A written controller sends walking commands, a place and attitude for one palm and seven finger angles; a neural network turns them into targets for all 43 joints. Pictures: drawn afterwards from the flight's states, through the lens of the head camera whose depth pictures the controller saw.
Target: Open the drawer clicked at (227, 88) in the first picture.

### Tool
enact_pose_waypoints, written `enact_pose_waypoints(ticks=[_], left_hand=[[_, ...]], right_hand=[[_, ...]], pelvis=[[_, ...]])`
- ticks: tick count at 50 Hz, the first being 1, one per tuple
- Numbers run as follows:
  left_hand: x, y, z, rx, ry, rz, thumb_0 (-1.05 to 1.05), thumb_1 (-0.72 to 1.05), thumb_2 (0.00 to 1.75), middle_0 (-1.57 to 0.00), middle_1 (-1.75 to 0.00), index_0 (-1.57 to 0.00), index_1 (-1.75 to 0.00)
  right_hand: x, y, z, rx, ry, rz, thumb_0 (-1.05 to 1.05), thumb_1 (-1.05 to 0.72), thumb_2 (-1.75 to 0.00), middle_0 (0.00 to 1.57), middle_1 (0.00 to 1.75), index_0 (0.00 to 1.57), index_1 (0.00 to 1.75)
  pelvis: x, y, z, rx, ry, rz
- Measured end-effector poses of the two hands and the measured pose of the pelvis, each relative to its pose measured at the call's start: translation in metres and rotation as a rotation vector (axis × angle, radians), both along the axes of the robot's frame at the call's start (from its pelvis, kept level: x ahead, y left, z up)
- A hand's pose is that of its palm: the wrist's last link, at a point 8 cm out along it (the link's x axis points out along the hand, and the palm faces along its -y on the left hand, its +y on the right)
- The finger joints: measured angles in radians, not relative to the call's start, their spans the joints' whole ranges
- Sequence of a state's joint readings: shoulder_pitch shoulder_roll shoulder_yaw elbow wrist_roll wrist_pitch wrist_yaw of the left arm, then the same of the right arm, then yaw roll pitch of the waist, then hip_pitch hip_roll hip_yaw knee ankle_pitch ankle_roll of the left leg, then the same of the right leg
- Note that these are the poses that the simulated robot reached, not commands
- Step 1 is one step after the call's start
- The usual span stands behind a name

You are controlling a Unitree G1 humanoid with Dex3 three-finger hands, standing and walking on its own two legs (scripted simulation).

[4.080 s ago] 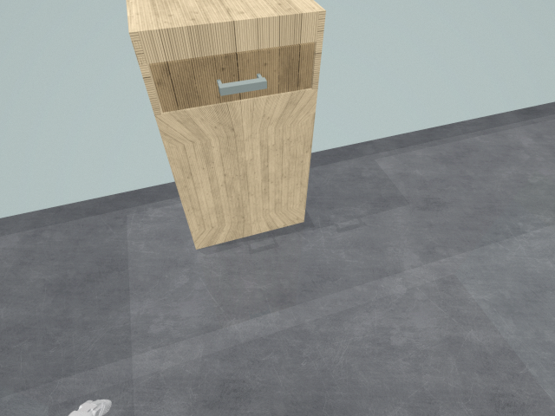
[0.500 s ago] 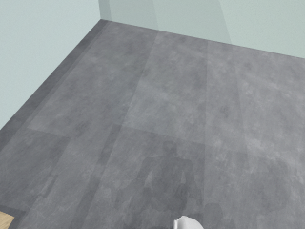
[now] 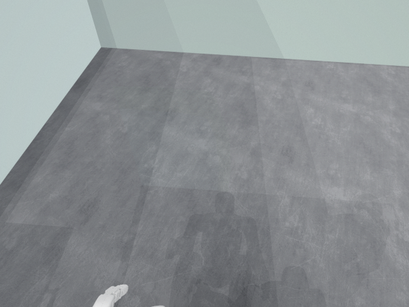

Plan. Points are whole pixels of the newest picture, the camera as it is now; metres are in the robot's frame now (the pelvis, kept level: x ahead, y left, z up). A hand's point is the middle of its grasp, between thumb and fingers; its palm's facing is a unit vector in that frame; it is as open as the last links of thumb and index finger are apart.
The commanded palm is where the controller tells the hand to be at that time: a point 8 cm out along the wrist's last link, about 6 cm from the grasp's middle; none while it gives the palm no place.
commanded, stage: turn to face it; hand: left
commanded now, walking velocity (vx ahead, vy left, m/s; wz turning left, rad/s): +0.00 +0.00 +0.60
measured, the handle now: out of the picture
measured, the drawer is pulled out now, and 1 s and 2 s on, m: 0.00 0.00 0.00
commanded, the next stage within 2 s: none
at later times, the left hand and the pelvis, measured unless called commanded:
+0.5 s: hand out of the picture +0.06 +0.21 -0.15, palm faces +0.28 -0.92 -0.26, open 7.4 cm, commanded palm none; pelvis +0.01 -0.02 +0.01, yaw +15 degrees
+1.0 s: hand out of the picture -0.12 +0.17 -0.18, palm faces +0.60 -0.76 -0.25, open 7.3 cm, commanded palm none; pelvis -0.02 -0.03 -0.01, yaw +36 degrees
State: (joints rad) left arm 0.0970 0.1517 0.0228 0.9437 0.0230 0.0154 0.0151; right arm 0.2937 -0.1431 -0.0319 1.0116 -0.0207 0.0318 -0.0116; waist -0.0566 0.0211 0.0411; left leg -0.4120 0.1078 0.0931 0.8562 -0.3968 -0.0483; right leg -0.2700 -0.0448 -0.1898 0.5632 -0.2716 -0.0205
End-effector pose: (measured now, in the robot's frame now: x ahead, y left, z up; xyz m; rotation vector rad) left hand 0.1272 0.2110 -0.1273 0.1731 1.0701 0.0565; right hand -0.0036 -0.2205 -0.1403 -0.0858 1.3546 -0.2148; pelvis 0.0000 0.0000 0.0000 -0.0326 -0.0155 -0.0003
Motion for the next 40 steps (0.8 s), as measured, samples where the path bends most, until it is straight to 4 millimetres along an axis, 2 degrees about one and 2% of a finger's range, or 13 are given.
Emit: enact_pose_waypoints(ticks=[3,6,12,18,22,26,28,30,35,40], left_hand=[[-0.004,0.013,-0.013,-0.038,-0.008,0.069,0.00,0.91,0.90,-0.20,-0.30,-0.20,-0.30],[-0.019,0.029,-0.021,-0.038,0.045,0.122,0.00,0.91,0.90,-0.20,-0.30,-0.20,-0.30],[-0.057,0.055,-0.011,-0.001,0.149,0.205,0.00,0.91,0.90,-0.20,-0.30,-0.20,-0.30],[-0.082,0.065,0.000,0.042,0.177,0.284,0.00,0.91,0.90,-0.20,-0.29,-0.20,-0.30],[-0.086,0.058,0.006,0.065,0.148,0.323,0.00,0.91,0.90,-0.20,-0.29,-0.20,-0.30],[-0.089,0.040,0.013,0.089,0.087,0.363,0.00,0.91,0.90,-0.20,-0.29,-0.20,-0.30],[-0.095,0.030,0.015,0.109,0.055,0.384,0.00,0.91,0.90,-0.20,-0.29,-0.20,-0.30],[-0.107,0.018,0.021,0.114,0.050,0.408,0.00,0.91,0.90,-0.20,-0.30,-0.20,-0.30],[-0.141,-0.004,0.028,0.103,0.082,0.474,0.00,0.91,0.90,-0.20,-0.30,-0.20,-0.30],[-0.177,-0.018,0.023,0.073,0.122,0.552,0.00,0.91,0.90,-0.20,-0.30,-0.20,-0.30]], right_hand=[[0.015,0.009,-0.001,-0.016,0.005,0.051,0.01,-0.93,-0.89,0.20,0.30,0.20,0.30],[0.028,0.016,0.004,-0.031,-0.004,0.084,0.01,-0.92,-0.89,0.20,0.30,0.20,0.30],[0.050,0.018,0.022,-0.050,-0.014,0.140,0.01,-0.91,-0.89,0.20,0.30,0.20,0.30],[0.076,0.002,0.026,-0.061,-0.029,0.206,0.01,-0.90,-0.89,0.20,0.30,0.20,0.30],[0.096,-0.017,0.022,-0.064,-0.048,0.254,0.01,-0.90,-0.89,0.20,0.30,0.20,0.30],[0.120,-0.039,0.012,-0.054,-0.077,0.309,0.01,-0.90,-0.89,0.20,0.30,0.20,0.30],[0.134,-0.050,0.004,-0.044,-0.098,0.334,0.01,-0.90,-0.89,0.20,0.30,0.20,0.30],[0.149,-0.056,0.005,-0.042,-0.113,0.370,0.01,-0.90,-0.89,0.20,0.30,0.20,0.30],[0.181,-0.055,0.017,-0.026,-0.160,0.457,0.01,-0.91,-0.89,0.20,0.30,0.20,0.30],[0.202,-0.039,0.022,-0.024,-0.159,0.558,0.01,-0.91,-0.89,0.19,0.30,0.20,0.30]], pelvis=[[0.008,0.012,-0.008,-0.015,0.001,0.045],[0.012,0.019,-0.008,-0.005,0.016,0.065],[0.015,0.022,0.008,-0.002,0.042,0.109],[0.015,0.014,0.013,-0.005,0.047,0.170],[0.013,0.000,0.012,0.000,0.044,0.220],[0.010,-0.021,0.006,0.014,0.041,0.279],[0.009,-0.033,0.000,0.026,0.038,0.304],[0.008,-0.039,0.002,0.031,0.029,0.340],[0.006,-0.050,0.011,0.060,0.019,0.408],[0.001,-0.052,0.013,0.068,0.021,0.484]])
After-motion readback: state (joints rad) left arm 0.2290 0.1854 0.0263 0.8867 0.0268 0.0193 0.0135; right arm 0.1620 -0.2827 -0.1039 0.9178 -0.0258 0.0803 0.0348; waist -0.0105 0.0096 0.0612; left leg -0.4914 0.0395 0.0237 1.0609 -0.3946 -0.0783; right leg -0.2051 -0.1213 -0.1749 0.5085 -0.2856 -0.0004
